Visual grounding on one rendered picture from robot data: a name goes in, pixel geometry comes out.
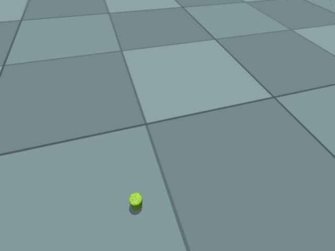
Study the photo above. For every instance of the cup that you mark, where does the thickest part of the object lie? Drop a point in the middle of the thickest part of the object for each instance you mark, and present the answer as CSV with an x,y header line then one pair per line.
x,y
135,200

